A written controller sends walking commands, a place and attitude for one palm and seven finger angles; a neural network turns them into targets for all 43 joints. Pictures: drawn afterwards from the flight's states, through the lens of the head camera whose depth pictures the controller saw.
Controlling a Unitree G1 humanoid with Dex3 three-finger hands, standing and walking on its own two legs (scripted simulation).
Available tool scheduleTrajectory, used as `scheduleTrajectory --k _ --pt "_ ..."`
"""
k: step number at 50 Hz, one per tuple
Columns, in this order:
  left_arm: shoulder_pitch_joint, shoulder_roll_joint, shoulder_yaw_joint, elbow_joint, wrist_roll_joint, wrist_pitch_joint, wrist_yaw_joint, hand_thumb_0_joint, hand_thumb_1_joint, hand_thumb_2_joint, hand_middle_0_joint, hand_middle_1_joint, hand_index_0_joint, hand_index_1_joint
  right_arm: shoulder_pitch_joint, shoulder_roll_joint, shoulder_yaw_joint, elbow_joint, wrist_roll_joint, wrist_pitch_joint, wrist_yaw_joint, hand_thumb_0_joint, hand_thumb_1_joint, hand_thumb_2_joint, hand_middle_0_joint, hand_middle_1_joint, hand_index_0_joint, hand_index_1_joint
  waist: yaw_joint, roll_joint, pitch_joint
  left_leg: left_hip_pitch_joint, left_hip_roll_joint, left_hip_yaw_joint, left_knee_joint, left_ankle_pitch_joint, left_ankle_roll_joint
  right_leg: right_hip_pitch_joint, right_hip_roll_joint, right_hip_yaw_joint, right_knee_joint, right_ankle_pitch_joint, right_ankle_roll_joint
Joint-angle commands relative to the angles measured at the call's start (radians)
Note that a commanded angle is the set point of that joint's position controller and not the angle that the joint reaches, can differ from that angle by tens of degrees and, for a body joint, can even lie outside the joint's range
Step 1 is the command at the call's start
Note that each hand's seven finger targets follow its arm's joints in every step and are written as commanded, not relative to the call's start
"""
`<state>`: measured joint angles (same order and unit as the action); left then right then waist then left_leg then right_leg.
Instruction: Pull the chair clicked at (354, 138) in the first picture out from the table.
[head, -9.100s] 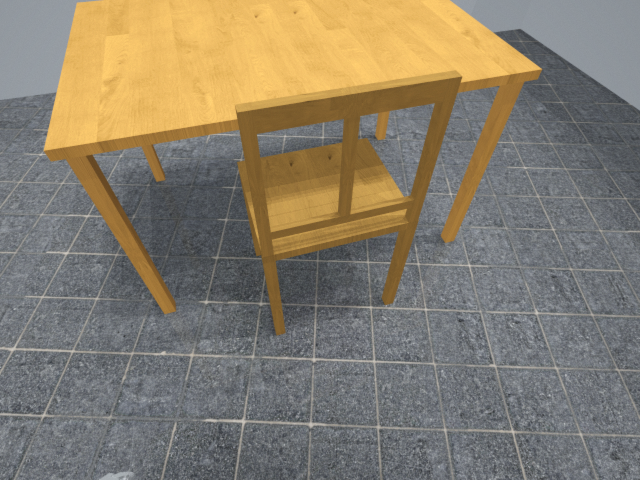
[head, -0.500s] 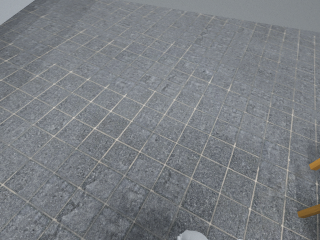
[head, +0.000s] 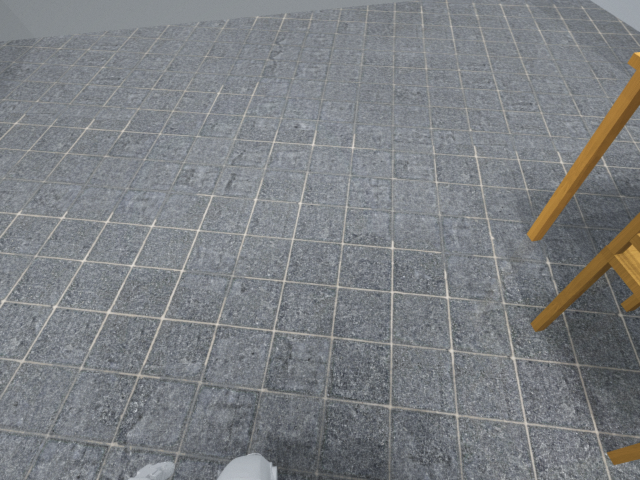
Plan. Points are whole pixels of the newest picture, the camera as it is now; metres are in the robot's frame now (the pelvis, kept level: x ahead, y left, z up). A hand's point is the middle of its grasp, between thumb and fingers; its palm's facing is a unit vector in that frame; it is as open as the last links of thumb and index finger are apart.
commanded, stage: turn to face it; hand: left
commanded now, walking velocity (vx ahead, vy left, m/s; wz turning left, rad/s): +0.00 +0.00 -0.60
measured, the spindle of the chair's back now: out of the picture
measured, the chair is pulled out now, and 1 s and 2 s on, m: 0.00 0.00 0.00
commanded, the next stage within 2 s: none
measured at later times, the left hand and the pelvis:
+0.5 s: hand (189, 479) +0.14 +0.20 -0.16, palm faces -0.30 -0.93 -0.22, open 7.4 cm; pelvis -0.01 +0.02 +0.00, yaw -18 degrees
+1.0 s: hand (228, 453) +0.18 +0.15 -0.18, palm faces -0.53 -0.82 -0.21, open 7.4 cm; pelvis +0.00 +0.02 -0.01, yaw -36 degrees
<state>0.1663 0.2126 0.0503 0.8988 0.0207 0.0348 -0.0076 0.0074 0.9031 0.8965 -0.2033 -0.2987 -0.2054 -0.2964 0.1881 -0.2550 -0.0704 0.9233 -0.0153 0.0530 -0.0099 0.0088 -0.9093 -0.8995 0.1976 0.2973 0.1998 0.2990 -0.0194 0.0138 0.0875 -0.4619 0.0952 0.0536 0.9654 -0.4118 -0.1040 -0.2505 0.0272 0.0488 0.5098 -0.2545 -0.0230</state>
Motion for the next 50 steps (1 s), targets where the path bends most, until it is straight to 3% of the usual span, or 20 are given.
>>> scheduleTrajectory --k 1,5,6,7,8,11,13,20,23,26,27,28,29,31,33,43,47,48,49,50 --pt "0.01 0.232 0.064 -0.076 0.003 -0.01 0.017 0.0 0.9 0.9 -0.2 -0.3 -0.2 -0.3 -0.02 -0.069 -0.009 -0.1 0.004 -0.032 -0.009 0.0 -0.9 -0.9 0.2 0.3 0.2 0.3 0.036 -0.174 -0.102 0.029 -0.03 -0.003 -0.13 -0.01 0.013 0.047 -0.233 0.287 -0.155 0.282 -0.164" --pt "-0.036 0.213 0.063 -0.083 -0.006 -0.001 0.015 0.0 0.9 0.9 -0.2 -0.3 -0.2 -0.3 0.091 -0.07 -0.008 -0.077 0.012 -0.049 -0.022 0.0 -0.9 -0.9 0.2 0.3 0.2 0.3 -0.016 -0.162 -0.143 0.26 -0.059 0.005 -0.483 0.155 0.032 -0.031 -0.17 0.31 -0.039 0.308 -0.088" --pt "-0.039 0.171 0.058 -0.104 -0.013 0.004 0.013 0.0 0.9 0.9 -0.2 -0.3 -0.2 -0.3 0.133 -0.114 -0.013 -0.073 0.007 -0.06 -0.028 0.0 -0.9 -0.9 0.2 0.3 0.2 0.3 -0.034 -0.031 -0.166 0.37 0.046 -0.108 -0.615 0.173 0.07 -0.132 -0.089 0.258 0.069 0.193 -0.037" --pt "-0.003 0.108 0.048 -0.123 -0.019 0.008 0.001 0.0 0.9 0.9 -0.2 -0.3 -0.2 -0.3 0.125 -0.218 -0.031 -0.089 -0.005 -0.062 -0.026 0.0 -0.9 -0.9 0.2 0.3 0.2 0.3 -0.018 0.275 -0.158 0.437 0.301 -0.372 -0.702 0.245 0.166 -0.314 0.05 0.105 0.284 -0.176 0.033" --pt "0.004 0.135 0.053 -0.124 -0.004 0.007 -0.002 0.0 0.9 0.9 -0.2 -0.3 -0.2 -0.3 0.114 -0.235 -0.03 -0.113 -0.006 -0.056 -0.021 0.0 -0.9 -0.9 0.2 0.3 0.2 0.3 -0.02 0.267 -0.137 0.326 0.414 -0.431 -0.731 0.193 0.247 -0.304 0.017 0.027 0.498 -0.339 0.056" --pt "-0.002 0.144 0.066 -0.081 0.008 0.013 -0.019 0.0 0.9 0.9 -0.2 -0.3 -0.2 -0.3 0.003 -0.142 -0.006 -0.128 -0.012 -0.068 -0.028 0.0 -0.9 -0.9 0.2 0.3 0.2 0.3 0.024 0.138 -0.064 0.235 0.271 -0.217 -0.712 0.27 0.213 -0.305 -0.036 0.019 0.702 -0.189 0.079" --pt "0.009 0.117 0.057 -0.069 0.002 0.02 -0.025 0.0 0.9 0.9 -0.2 -0.3 -0.2 -0.3 0.018 -0.13 -0.006 -0.119 -0.009 -0.07 -0.028 0.0 -0.9 -0.9 0.2 0.3 0.2 0.3 0.019 0.14 -0.085 0.298 0.227 -0.1 -0.678 0.399 0.204 -0.306 -0.043 -0.015 0.681 -0.15 0.095" --pt "-0.078 0.079 0.038 -0.089 -0.002 0.021 -0.028 0.0 0.9 0.9 -0.2 -0.3 -0.2 -0.3 0.121 -0.153 -0.031 -0.057 -0.009 -0.06 -0.018 0.0 -0.9 -0.9 0.2 0.3 0.2 0.3 -0.037 0.169 -0.104 0.387 0.272 0.002 -0.617 0.556 0.23 -0.213 -0.068 -0.11 0.379 -0.214 0.096" --pt "-0.068 0.069 0.032 -0.085 -0.004 0.011 -0.024 0.0 0.9 0.9 -0.2 -0.3 -0.2 -0.3 0.119 -0.175 -0.044 -0.044 -0.011 -0.056 -0.011 0.0 -0.9 -0.9 0.2 0.3 0.2 0.3 -0.034 0.213 -0.136 0.399 0.289 0.037 -0.557 0.629 0.222 -0.147 -0.051 -0.14 0.26 -0.219 0.079" --pt "0.011 0.092 0.036 -0.061 -0.003 -0.005 -0.017 0.0 0.9 0.9 -0.2 -0.3 -0.2 -0.3 0.104 -0.175 -0.049 -0.04 -0.005 -0.052 -0.006 0.0 -0.9 -0.9 0.2 0.3 0.2 0.3 0.014 0.162 -0.159 0.322 0.269 0.108 -0.423 0.576 0.144 0.046 -0.031 -0.166 -0.034 0.002 0.05" --pt "0.08 0.158 0.045 -0.039 0.0 -0.017 -0.01 0.0 0.9 0.9 -0.2 -0.3 -0.2 -0.3 0.11 -0.144 -0.043 -0.047 0.003 -0.05 -0.001 0.0 -0.9 -0.9 0.2 0.3 0.2 0.3 0.047 0.021 -0.19 0.207 0.228 0.149 -0.279 0.434 0.081 0.215 -0.112 -0.069 -0.153 0.16 0.024" --pt "0.126 0.28 0.071 -0.024 0.009 -0.028 0.007 0.0 0.9 0.9 -0.2 -0.3 -0.2 -0.3 0.075 -0.053 -0.017 -0.097 0.004 -0.045 0.004 0.0 -0.9 -0.9 0.2 0.3 0.2 0.3 0.076 -0.342 -0.158 -0.109 0.079 0.196 -0.077 -0.135 0.018 0.352 -0.38 0.273 -0.198 0.488 -0.085" --pt "0.17 0.306 0.074 -0.017 -0.008 -0.019 0.015 0.0 0.9 0.9 -0.2 -0.3 -0.2 -0.3 0.011 -0.073 -0.014 -0.126 0.001 -0.03 -0.007 0.0 -0.9 -0.9 0.2 0.3 0.2 0.3 0.109 -0.279 -0.161 -0.146 0.047 0.048 0.075 -0.241 0.018 0.267 -0.453 0.3 -0.153 0.626 -0.172" --pt "0.108 0.251 0.076 -0.022 -0.007 -0.019 0.029 0.0 0.9 0.9 -0.2 -0.3 -0.2 -0.3 -0.054 -0.083 -0.013 -0.118 0.0 -0.023 -0.016 0.0 -0.9 -0.9 0.2 0.3 0.2 0.3 0.082 -0.25 -0.114 -0.195 0.052 -0.041 0.174 -0.145 0.022 0.214 -0.358 0.281 -0.14 0.556 -0.183" --pt "0.019 0.203 0.057 -0.054 -0.007 -0.02 0.025 0.0 0.9 0.9 -0.2 -0.3 -0.2 -0.3 -0.006 -0.084 -0.014 -0.079 -0.003 -0.022 -0.009 0.0 -0.9 -0.9 0.2 0.3 0.2 0.3 0.029 -0.162 -0.111 -0.126 0.054 -0.022 0.153 -0.018 0.003 0.159 -0.272 0.163 -0.131 0.509 -0.145" --pt "0.035 0.231 0.064 -0.059 0.001 -0.016 0.018 0.0 0.9 0.9 -0.2 -0.3 -0.2 -0.3 -0.056 -0.077 -0.007 -0.102 0.005 -0.034 -0.012 0.0 -0.9 -0.9 0.2 0.3 0.2 0.3 0.045 -0.169 -0.126 -0.002 -0.032 -0.016 -0.128 -0.01 0.007 0.117 -0.23 0.304 -0.13 0.415 -0.171" --pt "-0.022 0.226 0.065 -0.072 -0.007 -0.006 0.019 0.0 0.9 0.9 -0.2 -0.3 -0.2 -0.3 0.055 -0.076 -0.006 -0.08 0.013 -0.049 -0.024 0.0 -0.9 -0.9 0.2 0.3 0.2 0.3 -0.01 -0.174 -0.161 0.219 -0.065 -0.004 -0.459 0.14 0.027 0.04 -0.178 0.324 -0.028 0.444 -0.104" --pt "-0.032 0.195 0.06 -0.084 -0.014 -0.002 0.016 0.0 0.9 0.9 -0.2 -0.3 -0.2 -0.3 0.099 -0.105 -0.01 -0.072 0.012 -0.057 -0.029 0.0 -0.9 -0.9 0.2 0.3 0.2 0.3 -0.029 -0.1 -0.178 0.349 -0.007 -0.054 -0.579 0.212 0.051 -0.055 -0.117 0.286 0.045 0.34 -0.055" --pt "0.004 0.131 0.051 -0.103 -0.022 0.004 0.007 0.0 0.9 0.9 -0.2 -0.3 -0.2 -0.3 0.098 -0.196 -0.025 -0.084 -0.001 -0.063 -0.029 0.0 -0.9 -0.9 0.2 0.3 0.2 0.3 -0.019 0.178 -0.18 0.463 0.23 -0.307 -0.661 0.295 0.138 -0.257 0.024 0.171 0.215 -0.008 0.015" --pt "0.016 0.128 0.046 -0.115 -0.01 0.0 0.001 0.0 0.9 0.9 -0.2 -0.3 -0.2 -0.3 0.102 -0.248 -0.031 -0.109 0.0 -0.053 -0.022 0.0 -0.9 -0.9 0.2 0.3 0.2 0.3 -0.013 0.276 -0.159 0.404 0.401 -0.411 -0.697 0.362 0.228 -0.3 0.032 0.027 0.434 -0.343 0.056"
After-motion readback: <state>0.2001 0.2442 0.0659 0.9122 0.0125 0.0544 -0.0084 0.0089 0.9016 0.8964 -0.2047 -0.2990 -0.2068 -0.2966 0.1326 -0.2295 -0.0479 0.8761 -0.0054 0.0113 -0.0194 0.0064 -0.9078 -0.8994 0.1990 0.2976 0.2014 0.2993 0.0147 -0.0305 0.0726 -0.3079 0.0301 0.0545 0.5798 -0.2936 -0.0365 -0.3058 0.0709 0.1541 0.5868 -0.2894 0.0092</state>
